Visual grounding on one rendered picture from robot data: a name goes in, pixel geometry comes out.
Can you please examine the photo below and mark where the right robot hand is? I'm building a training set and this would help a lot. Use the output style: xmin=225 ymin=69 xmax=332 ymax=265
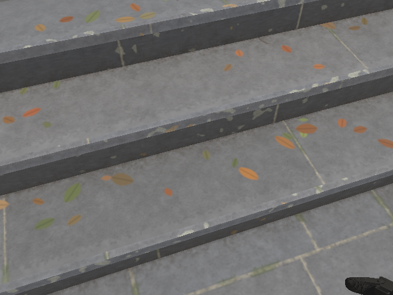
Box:
xmin=345 ymin=277 xmax=393 ymax=295

